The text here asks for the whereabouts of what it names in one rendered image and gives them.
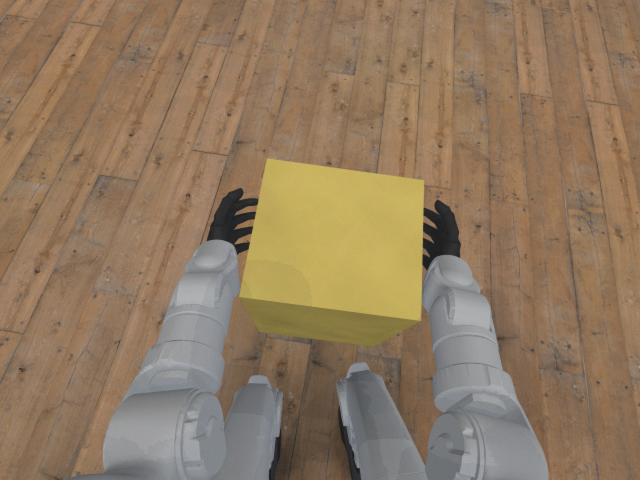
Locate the robot right foot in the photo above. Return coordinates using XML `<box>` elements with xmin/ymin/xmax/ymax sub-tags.
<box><xmin>338</xmin><ymin>406</ymin><xmax>361</xmax><ymax>480</ymax></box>

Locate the left robot upper arm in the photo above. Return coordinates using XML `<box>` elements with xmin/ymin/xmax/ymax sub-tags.
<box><xmin>66</xmin><ymin>388</ymin><xmax>227</xmax><ymax>480</ymax></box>

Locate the right robot forearm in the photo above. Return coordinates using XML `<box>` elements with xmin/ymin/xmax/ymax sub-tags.
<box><xmin>422</xmin><ymin>255</ymin><xmax>549</xmax><ymax>480</ymax></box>

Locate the left robot forearm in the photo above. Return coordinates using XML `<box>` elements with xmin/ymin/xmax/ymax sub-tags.
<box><xmin>103</xmin><ymin>240</ymin><xmax>240</xmax><ymax>468</ymax></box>

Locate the robot right hand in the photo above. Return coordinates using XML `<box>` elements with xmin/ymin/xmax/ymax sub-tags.
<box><xmin>422</xmin><ymin>200</ymin><xmax>461</xmax><ymax>270</ymax></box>

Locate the robot left hand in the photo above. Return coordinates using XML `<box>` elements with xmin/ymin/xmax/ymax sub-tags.
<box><xmin>207</xmin><ymin>188</ymin><xmax>259</xmax><ymax>255</ymax></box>

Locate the right robot upper arm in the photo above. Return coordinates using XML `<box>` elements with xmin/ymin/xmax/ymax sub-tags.
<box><xmin>425</xmin><ymin>408</ymin><xmax>548</xmax><ymax>480</ymax></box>

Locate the robot left thigh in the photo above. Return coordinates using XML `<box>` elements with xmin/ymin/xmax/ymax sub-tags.
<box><xmin>211</xmin><ymin>383</ymin><xmax>283</xmax><ymax>480</ymax></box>

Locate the carton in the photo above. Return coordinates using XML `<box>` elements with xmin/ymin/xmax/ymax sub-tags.
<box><xmin>239</xmin><ymin>158</ymin><xmax>424</xmax><ymax>347</ymax></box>

